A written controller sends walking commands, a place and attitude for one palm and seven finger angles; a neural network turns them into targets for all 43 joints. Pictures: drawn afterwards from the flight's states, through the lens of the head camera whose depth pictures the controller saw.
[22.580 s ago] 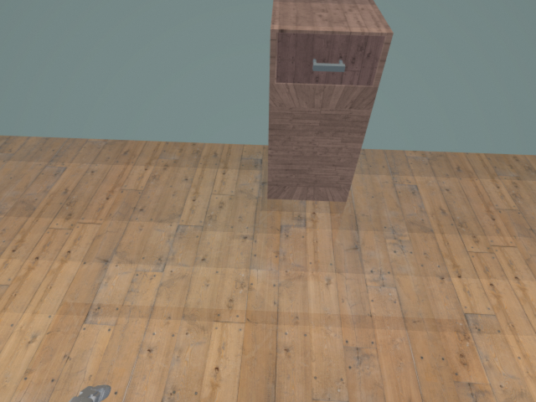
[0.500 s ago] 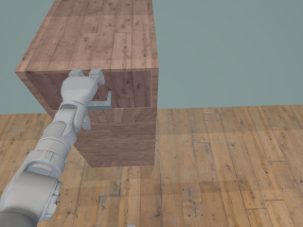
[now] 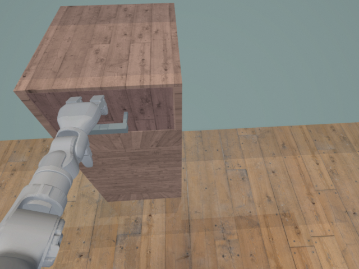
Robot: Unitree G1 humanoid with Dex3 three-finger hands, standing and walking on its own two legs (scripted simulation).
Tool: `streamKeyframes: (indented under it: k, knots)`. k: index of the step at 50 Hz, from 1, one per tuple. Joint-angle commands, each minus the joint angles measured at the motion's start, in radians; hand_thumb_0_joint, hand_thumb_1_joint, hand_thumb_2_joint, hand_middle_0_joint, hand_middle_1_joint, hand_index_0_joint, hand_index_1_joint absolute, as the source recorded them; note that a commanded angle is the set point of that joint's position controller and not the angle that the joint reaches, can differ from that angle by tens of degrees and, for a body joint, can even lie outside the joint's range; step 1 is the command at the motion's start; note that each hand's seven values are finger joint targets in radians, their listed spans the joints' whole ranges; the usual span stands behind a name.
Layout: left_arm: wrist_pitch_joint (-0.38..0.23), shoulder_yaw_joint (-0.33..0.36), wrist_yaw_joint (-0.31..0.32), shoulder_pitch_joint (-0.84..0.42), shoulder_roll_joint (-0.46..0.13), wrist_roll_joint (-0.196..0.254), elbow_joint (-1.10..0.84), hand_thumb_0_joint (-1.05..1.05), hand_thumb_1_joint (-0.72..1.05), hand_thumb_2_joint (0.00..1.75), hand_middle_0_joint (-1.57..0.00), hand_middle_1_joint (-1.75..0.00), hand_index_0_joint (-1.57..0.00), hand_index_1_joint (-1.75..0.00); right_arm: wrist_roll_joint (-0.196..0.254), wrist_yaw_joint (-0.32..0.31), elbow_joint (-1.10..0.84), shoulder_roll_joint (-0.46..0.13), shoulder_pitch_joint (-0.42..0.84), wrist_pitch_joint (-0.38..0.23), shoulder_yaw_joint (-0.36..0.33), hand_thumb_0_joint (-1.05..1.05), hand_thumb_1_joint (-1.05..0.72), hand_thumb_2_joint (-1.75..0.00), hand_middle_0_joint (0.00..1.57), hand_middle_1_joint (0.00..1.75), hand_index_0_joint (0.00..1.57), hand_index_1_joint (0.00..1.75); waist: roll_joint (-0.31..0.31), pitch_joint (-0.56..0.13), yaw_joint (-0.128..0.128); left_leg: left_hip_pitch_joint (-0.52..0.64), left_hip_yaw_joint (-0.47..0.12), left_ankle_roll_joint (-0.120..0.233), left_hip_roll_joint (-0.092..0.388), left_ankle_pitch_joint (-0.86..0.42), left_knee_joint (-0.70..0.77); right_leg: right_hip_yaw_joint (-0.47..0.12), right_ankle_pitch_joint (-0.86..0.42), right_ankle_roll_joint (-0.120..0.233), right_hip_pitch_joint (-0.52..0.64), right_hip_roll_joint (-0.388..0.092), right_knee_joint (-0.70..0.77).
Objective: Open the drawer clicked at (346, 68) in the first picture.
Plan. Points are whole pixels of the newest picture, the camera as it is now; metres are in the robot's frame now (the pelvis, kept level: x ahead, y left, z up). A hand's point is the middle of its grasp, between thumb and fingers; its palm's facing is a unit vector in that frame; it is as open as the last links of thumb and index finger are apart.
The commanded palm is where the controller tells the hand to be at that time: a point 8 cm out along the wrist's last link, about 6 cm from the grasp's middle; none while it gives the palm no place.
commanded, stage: move the hooked fingers above the handle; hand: left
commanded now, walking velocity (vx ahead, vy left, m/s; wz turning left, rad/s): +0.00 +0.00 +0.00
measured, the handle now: (108, 122) +0.49 +0.21 -0.01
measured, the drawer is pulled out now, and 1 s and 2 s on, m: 0.00 0.00 0.00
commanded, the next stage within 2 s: none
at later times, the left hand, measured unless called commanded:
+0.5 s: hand (91, 123) +0.44 +0.23 +0.05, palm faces -0.07 -0.04 -1.00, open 13.7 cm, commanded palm +0.42 +0.24 +0.10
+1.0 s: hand (93, 120) +0.45 +0.22 +0.06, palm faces +0.02 -0.03 -1.00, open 13.6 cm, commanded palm +0.42 +0.23 +0.11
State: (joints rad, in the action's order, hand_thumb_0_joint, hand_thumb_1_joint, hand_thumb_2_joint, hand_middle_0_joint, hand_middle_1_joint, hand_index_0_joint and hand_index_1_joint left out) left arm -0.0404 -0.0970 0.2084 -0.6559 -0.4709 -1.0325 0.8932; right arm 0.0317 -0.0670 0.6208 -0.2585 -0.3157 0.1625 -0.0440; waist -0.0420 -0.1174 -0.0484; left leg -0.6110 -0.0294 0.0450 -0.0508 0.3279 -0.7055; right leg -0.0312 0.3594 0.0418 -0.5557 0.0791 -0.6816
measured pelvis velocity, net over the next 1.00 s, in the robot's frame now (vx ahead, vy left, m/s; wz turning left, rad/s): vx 0.01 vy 0.01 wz -0.02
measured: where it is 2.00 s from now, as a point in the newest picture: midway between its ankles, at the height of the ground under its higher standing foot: outside the picture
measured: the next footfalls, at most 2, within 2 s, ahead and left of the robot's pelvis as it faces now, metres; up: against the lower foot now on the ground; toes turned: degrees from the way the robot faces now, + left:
none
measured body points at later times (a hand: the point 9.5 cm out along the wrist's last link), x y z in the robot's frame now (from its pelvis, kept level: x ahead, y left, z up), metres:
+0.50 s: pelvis +0.00 +0.00 +0.00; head +0.05 -0.01 +0.45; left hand +0.44 +0.22 +0.10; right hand +0.07 -0.25 -0.13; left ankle +0.00 +0.09 -0.72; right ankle -0.02 -0.10 -0.72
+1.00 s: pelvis +0.01 +0.01 +0.00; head +0.05 +0.00 +0.45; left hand +0.44 +0.22 +0.11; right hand +0.07 -0.24 -0.14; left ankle +0.00 +0.09 -0.72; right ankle -0.02 -0.10 -0.72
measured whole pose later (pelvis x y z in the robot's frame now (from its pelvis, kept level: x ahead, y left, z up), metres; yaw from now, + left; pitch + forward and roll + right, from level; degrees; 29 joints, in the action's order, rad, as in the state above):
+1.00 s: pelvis +0.01 +0.01 +0.00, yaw -1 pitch +13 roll -1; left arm 0.07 -0.10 0.29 -0.66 -0.39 -1.03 0.88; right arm 0.02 -0.02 0.67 -0.24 -0.29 0.19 -0.04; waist -0.07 -0.16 -0.05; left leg -0.60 -0.01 0.06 -0.06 0.35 -0.72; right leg -0.05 0.37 0.02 -0.55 0.07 -0.69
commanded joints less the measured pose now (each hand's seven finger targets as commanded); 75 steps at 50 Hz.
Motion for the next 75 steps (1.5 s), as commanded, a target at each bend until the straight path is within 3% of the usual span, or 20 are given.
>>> streamKeyframes:
  k: [1,8,15,21,25,27,31,33,36,40,41,48,52,56,58,62,65,67,69,75]
  knots:
    - [-0.093,0.033,0.079,-0.555,-0.151,0.015,-0.364,0.0,-0.5,0.3,-0.3,-1.2,-0.3,-1.2,-0.017,-0.005,-0.065,-0.121,-0.059,-0.038,-0.069,0.0,-0.9,-0.9,0.2,0.3,0.2,0.3,-0.049,-0.45,-0.053,0.336,0.004,0.016,0.013,-0.371,-0.003,0.006,-0.308,0.001,0.052,-0.022,0.056]
    - [0.024,0.12,0.172,-0.471,-0.217,-0.003,-0.202,0.0,-0.5,0.3,-0.3,-1.2,-0.3,-1.2,-0.019,0.028,-0.014,-0.14,-0.067,-0.025,-0.066,0.0,-0.9,-0.9,0.2,0.3,0.2,0.3,-0.029,-0.398,-0.016,0.276,0.002,0.0,0.016,-0.419,0.005,0.041,-0.326,0.01,0.039,-0.006,0.032]
    - [0.135,0.107,0.118,-0.435,-0.238,-0.021,-0.118,0.0,-0.5,0.3,-0.3,-1.2,-0.3,-1.2,-0.007,0.018,-0.042,-0.142,-0.032,0.008,-0.047,0.0,-0.9,-0.9,0.2,0.3,0.2,0.3,0.063,-0.351,-0.007,0.206,0.031,0.014,0.012,-0.366,0.049,0.025,-0.364,0.003,0.153,-0.018,0.071]
    - [0.093,0.14,0.041,-0.355,-0.291,0.009,-0.086,0.0,-0.5,0.3,-0.3,-1.2,-0.3,-1.2,0.001,-0.013,-0.081,-0.137,-0.005,0.013,-0.029,0.0,-0.9,-0.9,0.2,0.3,0.2,0.3,0.103,-0.297,0.015,0.154,0.045,0.021,0.007,-0.269,0.085,0.0,-0.322,-0.004,0.22,-0.035,0.109]
    - [0.034,0.093,0.023,-0.4,-0.255,-0.005,-0.113,0.0,-0.5,0.3,-0.3,-1.2,-0.3,-1.2,0.005,-0.022,-0.089,-0.137,-0.01,-0.004,-0.03,0.0,-0.9,-0.9,0.2,0.3,0.2,0.3,0.059,-0.234,-0.015,0.15,0.042,0.023,0.012,-0.2,0.079,-0.003,-0.229,-0.005,0.126,-0.036,0.119]
    - [-0.017,0.115,0.025,-0.418,-0.28,-0.013,-0.177,0.0,-0.5,0.3,-0.3,-1.2,-0.3,-1.2,0.0,-0.022,-0.094,-0.134,-0.022,-0.01,-0.038,0.0,-0.9,-0.9,0.2,0.3,0.2,0.3,0.018,-0.314,-0.006,0.187,0.035,0.023,0.011,-0.238,0.062,-0.008,-0.251,-0.001,0.134,-0.032,0.099]
    - [-0.098,0.028,0.047,-0.497,-0.146,0.016,-0.315,0.0,-0.5,0.3,-0.3,-1.2,-0.3,-1.2,-0.01,-0.009,-0.073,-0.12,-0.048,-0.032,-0.064,0.0,-0.9,-0.9,0.2,0.3,0.2,0.3,-0.038,-0.386,-0.051,0.308,0.011,0.017,0.019,-0.324,0.015,0.008,-0.262,0.002,0.04,-0.022,0.074]
    - [-0.11,0.076,0.076,-0.487,-0.19,0.016,-0.331,0.0,-0.5,0.3,-0.3,-1.2,-0.3,-1.2,-0.014,-0.003,-0.055,-0.13,-0.06,-0.035,-0.073,0.0,-0.9,-0.9,0.2,0.3,0.2,0.3,-0.042,-0.406,-0.04,0.338,-0.005,0.01,0.024,-0.348,0.004,0.017,-0.254,0.004,0.007,-0.014,0.059]
    - [-0.088,0.064,0.128,-0.541,-0.165,0.015,-0.329,0.0,-0.5,0.3,-0.3,-1.2,-0.3,-1.2,-0.021,0.01,-0.027,-0.132,-0.067,-0.036,-0.074,0.0,-0.9,-0.9,0.2,0.3,0.2,0.3,-0.057,-0.414,-0.051,0.35,-0.017,0.001,0.024,-0.397,-0.007,0.037,-0.261,0.009,-0.029,-0.009,0.041]
    - [0.011,0.109,0.179,-0.496,-0.2,-0.002,-0.238,0.0,-0.5,0.3,-0.3,-1.2,-0.3,-1.2,-0.023,0.031,-0.015,-0.141,-0.056,-0.023,-0.067,0.0,-0.9,-0.9,0.2,0.3,0.2,0.3,-0.058,-0.404,-0.017,0.323,-0.015,-0.013,0.026,-0.435,0.003,0.054,-0.276,0.016,-0.012,0.0,0.024]
    - [0.04,0.149,0.181,-0.457,-0.238,-0.003,-0.208,0.0,-0.5,0.3,-0.3,-1.2,-0.3,-1.2,-0.023,0.034,-0.019,-0.145,-0.05,-0.018,-0.064,0.0,-0.9,-0.9,0.2,0.3,0.2,0.3,-0.045,-0.413,0.004,0.307,-0.013,-0.013,0.025,-0.452,0.01,0.054,-0.293,0.019,0.021,0.0,0.023]
    - [0.142,0.108,0.107,-0.369,-0.211,-0.009,-0.162,0.0,-0.5,0.3,-0.3,-1.2,-0.3,-1.2,-0.009,0.025,-0.058,-0.142,-0.013,0.013,-0.049,0.0,-0.9,-0.9,0.2,0.3,0.2,0.3,0.069,-0.362,0.01,0.252,0.018,0.006,0.025,-0.416,0.054,0.038,-0.357,0.008,0.15,-0.013,0.063]
    - [0.1,0.076,0.042,-0.356,-0.186,0.008,-0.218,0.0,-0.5,0.3,-0.3,-1.2,-0.3,-1.2,-0.002,0.009,-0.087,-0.136,0.007,0.01,-0.044,0.0,-0.9,-0.9,0.2,0.3,0.2,0.3,0.077,-0.335,0.011,0.257,0.026,0.017,0.022,-0.363,0.077,0.02,-0.347,0.002,0.178,-0.025,0.091]
    - [0.027,-0.005,0.012,-0.373,-0.084,0.016,-0.283,0.0,-0.5,0.3,-0.3,-1.2,-0.3,-1.2,-0.003,0.007,-0.091,-0.123,0.005,-0.003,-0.049,0.0,-0.9,-0.9,0.2,0.3,0.2,0.3,0.043,-0.281,-0.018,0.304,0.008,0.015,0.027,-0.338,0.076,0.028,-0.266,0.007,0.098,-0.023,0.104]
    - [0.002,0.008,0.023,-0.412,-0.102,0.01,-0.279,0.0,-0.5,0.3,-0.3,-1.2,-0.3,-1.2,-0.005,0.006,-0.079,-0.125,-0.002,-0.011,-0.052,0.0,-0.9,-0.9,0.2,0.3,0.2,0.3,0.039,-0.245,-0.028,0.298,0.003,0.015,0.027,-0.277,0.074,0.027,-0.208,0.006,0.048,-0.02,0.108]
    - [-0.036,0.086,0.083,-0.497,-0.195,-0.007,-0.345,0.0,-0.5,0.3,-0.3,-1.2,-0.3,-1.2,-0.012,0.006,-0.062,-0.124,-0.012,-0.024,-0.057,0.0,-0.9,-0.9,0.2,0.3,0.2,0.3,-0.035,-0.349,-0.008,0.335,-0.012,0.005,0.021,-0.315,0.054,0.027,-0.21,0.014,0.03,-0.018,0.073]
    - [-0.02,0.109,0.137,-0.482,-0.201,-0.013,-0.326,0.0,-0.5,0.3,-0.3,-1.2,-0.3,-1.2,-0.02,0.011,-0.053,-0.118,-0.012,-0.028,-0.058,0.0,-0.9,-0.9,0.2,0.3,0.2,0.3,-0.064,-0.396,0.006,0.333,-0.005,-0.004,0.015,-0.369,0.033,0.033,-0.254,0.019,0.044,-0.013,0.05]
    - [0.02,0.137,0.155,-0.47,-0.24,-0.021,-0.259,0.0,-0.5,0.3,-0.3,-1.2,-0.3,-1.2,-0.016,0.012,-0.043,-0.124,-0.01,-0.024,-0.052,0.0,-0.9,-0.9,0.2,0.3,0.2,0.3,-0.014,-0.387,0.006,0.281,0.0,-0.003,0.014,-0.353,0.037,0.034,-0.264,0.014,0.064,-0.012,0.047]
    - [0.073,0.093,0.155,-0.475,-0.191,-0.017,-0.209,0.0,-0.5,0.3,-0.3,-1.2,-0.3,-1.2,-0.014,0.016,-0.038,-0.128,-0.007,-0.022,-0.052,0.0,-0.9,-0.9,0.2,0.3,0.2,0.3,-0.001,-0.359,-0.006,0.265,0.012,-0.001,0.016,-0.348,0.04,0.037,-0.276,0.011,0.061,-0.013,0.055]
    - [0.128,0.024,0.042,-0.393,-0.132,0.017,-0.142,0.0,-0.5,0.3,-0.3,-1.2,-0.3,-1.2,-0.003,0.013,-0.06,-0.139,-0.018,-0.002,-0.052,0.0,-0.9,-0.9,0.2,0.3,0.2,0.3,0.08,-0.364,-0.017,0.248,0.036,0.016,0.011,-0.361,0.046,0.015,-0.388,-0.003,0.17,-0.026,0.086]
